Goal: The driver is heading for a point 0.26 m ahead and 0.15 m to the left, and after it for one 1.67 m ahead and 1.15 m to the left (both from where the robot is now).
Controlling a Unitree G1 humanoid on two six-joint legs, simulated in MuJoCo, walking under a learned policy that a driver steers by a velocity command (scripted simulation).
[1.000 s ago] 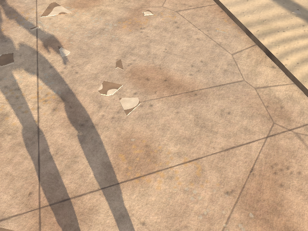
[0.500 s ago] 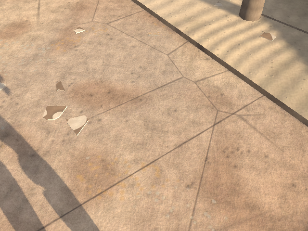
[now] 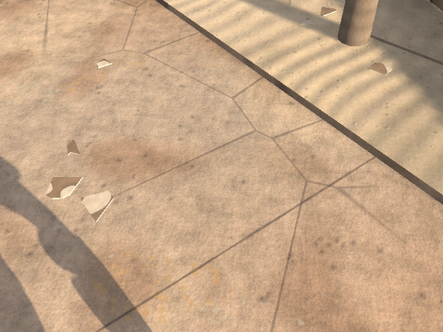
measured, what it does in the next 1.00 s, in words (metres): walks ahead, turning left: left foot 0.04 m lower, then right foot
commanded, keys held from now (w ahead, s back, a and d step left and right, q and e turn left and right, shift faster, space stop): w+q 0.20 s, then q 0.80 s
